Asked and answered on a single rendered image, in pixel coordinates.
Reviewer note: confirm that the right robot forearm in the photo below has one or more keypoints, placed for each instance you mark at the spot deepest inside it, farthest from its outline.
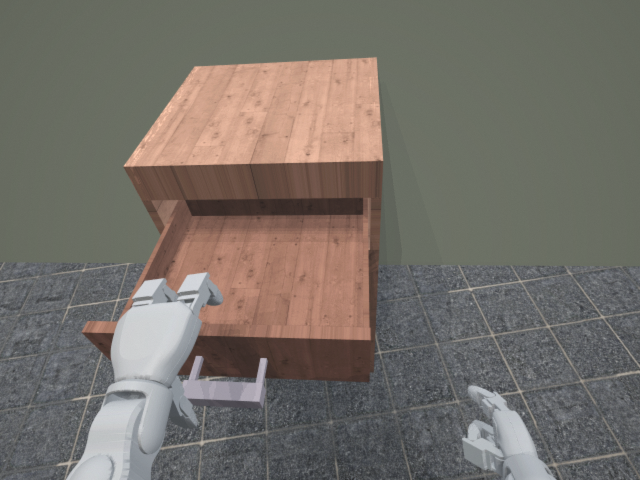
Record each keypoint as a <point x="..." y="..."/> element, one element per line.
<point x="525" y="467"/>

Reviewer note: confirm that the left robot forearm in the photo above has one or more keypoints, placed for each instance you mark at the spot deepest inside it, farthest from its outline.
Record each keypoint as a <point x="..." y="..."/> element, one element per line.
<point x="127" y="433"/>

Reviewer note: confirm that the cabinet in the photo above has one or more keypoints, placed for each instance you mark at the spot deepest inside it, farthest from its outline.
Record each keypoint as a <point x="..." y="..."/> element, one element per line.
<point x="284" y="130"/>

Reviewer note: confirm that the handle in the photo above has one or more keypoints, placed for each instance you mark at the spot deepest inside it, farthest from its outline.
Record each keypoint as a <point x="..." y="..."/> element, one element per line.
<point x="225" y="394"/>

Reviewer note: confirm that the drawer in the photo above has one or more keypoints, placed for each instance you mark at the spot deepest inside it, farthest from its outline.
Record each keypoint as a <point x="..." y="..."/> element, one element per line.
<point x="294" y="276"/>

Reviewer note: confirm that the robot left hand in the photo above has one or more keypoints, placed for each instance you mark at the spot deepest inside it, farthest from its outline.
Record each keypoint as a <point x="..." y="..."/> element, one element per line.
<point x="154" y="338"/>

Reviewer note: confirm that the robot right hand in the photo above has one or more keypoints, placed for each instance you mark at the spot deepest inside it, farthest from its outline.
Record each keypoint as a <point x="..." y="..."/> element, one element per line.
<point x="488" y="447"/>

